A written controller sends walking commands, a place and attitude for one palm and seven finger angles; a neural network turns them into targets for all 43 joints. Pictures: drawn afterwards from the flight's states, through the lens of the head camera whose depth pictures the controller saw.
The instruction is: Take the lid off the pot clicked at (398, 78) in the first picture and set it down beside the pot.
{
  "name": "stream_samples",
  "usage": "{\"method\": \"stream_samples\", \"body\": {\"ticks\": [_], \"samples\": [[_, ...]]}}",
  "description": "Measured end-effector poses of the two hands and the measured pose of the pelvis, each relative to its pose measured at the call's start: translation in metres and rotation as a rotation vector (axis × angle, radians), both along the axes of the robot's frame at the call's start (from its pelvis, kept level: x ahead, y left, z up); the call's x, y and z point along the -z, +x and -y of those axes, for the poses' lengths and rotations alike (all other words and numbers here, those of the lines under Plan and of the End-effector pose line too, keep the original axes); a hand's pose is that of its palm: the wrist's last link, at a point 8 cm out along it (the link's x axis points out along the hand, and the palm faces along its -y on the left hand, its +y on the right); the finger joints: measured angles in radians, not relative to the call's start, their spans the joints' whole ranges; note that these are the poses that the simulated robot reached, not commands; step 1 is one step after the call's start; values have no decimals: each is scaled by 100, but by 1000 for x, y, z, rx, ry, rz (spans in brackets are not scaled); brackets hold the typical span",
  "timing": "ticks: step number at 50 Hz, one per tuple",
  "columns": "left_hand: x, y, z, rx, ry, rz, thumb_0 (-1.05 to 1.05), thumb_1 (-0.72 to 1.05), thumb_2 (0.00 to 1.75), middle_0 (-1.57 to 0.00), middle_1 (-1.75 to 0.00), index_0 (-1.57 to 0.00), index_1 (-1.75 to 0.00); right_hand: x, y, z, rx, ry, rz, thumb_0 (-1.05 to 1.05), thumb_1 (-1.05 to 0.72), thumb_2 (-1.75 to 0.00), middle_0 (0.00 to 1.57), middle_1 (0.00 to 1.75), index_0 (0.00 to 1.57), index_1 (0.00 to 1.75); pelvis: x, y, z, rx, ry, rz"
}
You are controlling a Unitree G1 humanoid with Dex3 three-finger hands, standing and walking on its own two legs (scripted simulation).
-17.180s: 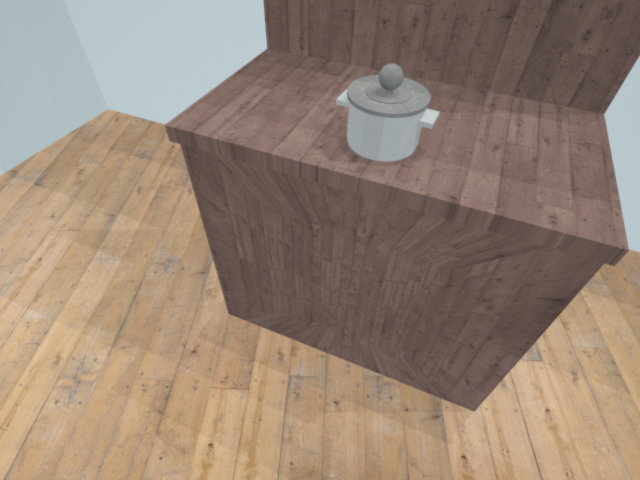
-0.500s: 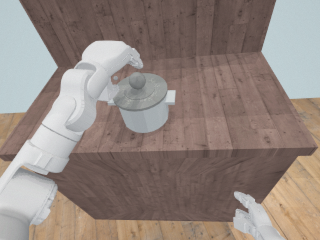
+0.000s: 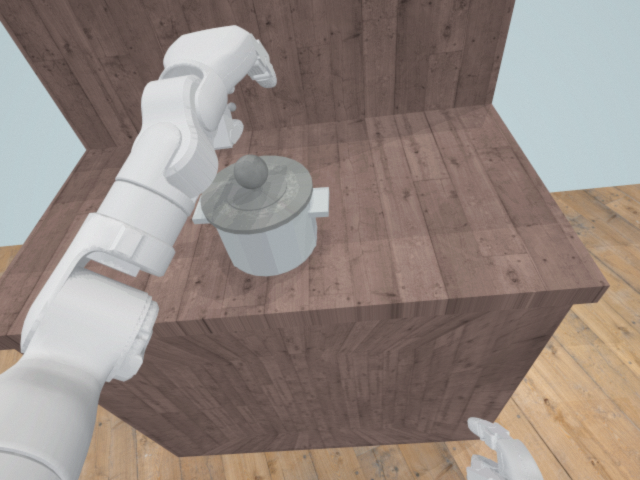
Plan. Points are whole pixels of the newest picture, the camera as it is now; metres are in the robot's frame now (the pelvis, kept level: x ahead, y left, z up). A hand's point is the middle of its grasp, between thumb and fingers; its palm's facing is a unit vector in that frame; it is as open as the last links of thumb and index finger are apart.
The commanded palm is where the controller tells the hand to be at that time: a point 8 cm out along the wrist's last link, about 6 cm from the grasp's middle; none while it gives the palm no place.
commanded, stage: move the open hand above the knob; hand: left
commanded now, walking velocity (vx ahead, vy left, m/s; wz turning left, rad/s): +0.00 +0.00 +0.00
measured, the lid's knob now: (251, 172) +0.47 +0.10 +0.16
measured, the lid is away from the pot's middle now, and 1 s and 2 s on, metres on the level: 0.00 0.00 0.00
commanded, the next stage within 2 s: lower the open fingers around the knob in 1.96 s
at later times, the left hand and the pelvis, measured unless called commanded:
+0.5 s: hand (230, 127) +0.43 +0.09 +0.26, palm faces +0.02 +0.00 -1.00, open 9.9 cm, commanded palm +0.40 +0.10 +0.31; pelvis +0.00 +0.00 +0.00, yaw +1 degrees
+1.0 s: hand (220, 139) +0.44 +0.11 +0.24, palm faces -0.04 -0.04 -1.00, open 10.0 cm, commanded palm +0.40 +0.12 +0.31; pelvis +0.00 +0.00 +0.00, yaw +1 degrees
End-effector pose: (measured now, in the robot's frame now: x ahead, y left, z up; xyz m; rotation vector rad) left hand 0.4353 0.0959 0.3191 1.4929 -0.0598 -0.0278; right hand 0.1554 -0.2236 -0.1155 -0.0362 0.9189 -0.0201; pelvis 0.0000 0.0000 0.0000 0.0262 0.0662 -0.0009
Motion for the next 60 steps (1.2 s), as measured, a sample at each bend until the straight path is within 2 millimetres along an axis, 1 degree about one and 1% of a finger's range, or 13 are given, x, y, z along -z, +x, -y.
{"method": "stream_samples", "body": {"ticks": [5, 9, 13, 17, 21, 28, 31, 36, 39, 43, 47, 52, 60], "samples": [[33, -15, 14, 86, 49, -59, 0, -40, 174, -90, -8, -89, -9, 1, -3, 4, 7, -1, -15, 1, -91, -90, 20, 30, 20, 30, 0, 1, 0, -7, -2, 16], [16, -19, 18, 129, 79, 4, 0, -40, 174, -91, -8, -90, -9, -2, 3, 6, 10, -29, 32, 1, -91, -90, 19, 30, 20, 29, 0, 1, 0, -8, -2, 30], [-4, -7, -3, 17, 15, 24, 0, -40, 174, -91, -8, -90, -9, -4, 6, 5, 6, -29, 34, 1, -91, -90, 19, 30, 20, 29, 0, -1, 1, -2, 0, 19], [17, -8, -15, -38, 13, -40, 0, -40, 174, -90, -8, -90, -9, -7, 8, 4, -1, -11, 27, 1, -91, -90, 19, 30, 20, 29, 0, -2, 3, -6, -1, 12], [33, -25, 1, 62, 68, -57, 0, -40, 174, -90, -8, -90, -9, -11, 18, 2, -18, -16, 60, 1, -91, -90, 19, 30, 20, 29, 0, -3, 2, -21, -4, 27], [-4, -15, -8, 8, 31, 19, 0, -40, 174, -91, -8, -90, -9, -15, 26, -5, -26, -22, 98, 1, -91, -90, 19, 30, 20, 29, 0, -4, 1, -18, -2, 26], [5, -12, -15, -41, 16, -17, 0, -40, 174, -90, -8, -90, -9, -13, 22, -7, -32, -5, 70, 1, -91, -90, 19, 30, 20, 30, 0, -4, 1, -15, -2, 16], [31, -22, 0, 48, 65, -64, 0, -40, 174, -90, -8, -90, -9, -11, 20, -7, -33, -4, 61, 1, -91, -90, 20, 30, 20, 30, 0, -4, 0, -21, -4, 27], [21, -22, 5, 85, 85, -29, 0, -40, 174, -91, -8, -90, -9, -10, 20, -7, -26, -19, 77, 1, -91, -90, 20, 30, 20, 30, 0, -3, -1, -21, -5, 34], [1, -8, -10, 5, 28, -2, 0, -40, 174, -91, -8, -90, -9, -8, 14, -6, -15, -29, 58, 1, -91, -90, 20, 30, 20, 30, 0, -3, -1, -12, -3, 24], [10, -6, -22, -44, 3, -34, 0, -40, 174, -90, -8, -90, -9, -6, 7, -3, -7, -16, 23, 1, -91, -90, 20, 30, 20, 30, -1, -1, -1, -8, -4, 14], [29, -24, -9, 56, 51, -57, 0, -40, 174, -90, -8, -90, -9, -8, 12, -1, -11, -20, 33, 1, -91, -90, 20, 30, 20, 30, 0, 0, -4, -19, -8, 31], [2, -19, -18, 14, 13, 10, 0, -40, 174, -91, -8, -90, -9, -14, 24, -9, -29, -21, 77, 1, -91, -90, 19, 30, 20, 29, 0, -4, -5, -13, -6, 26]]}}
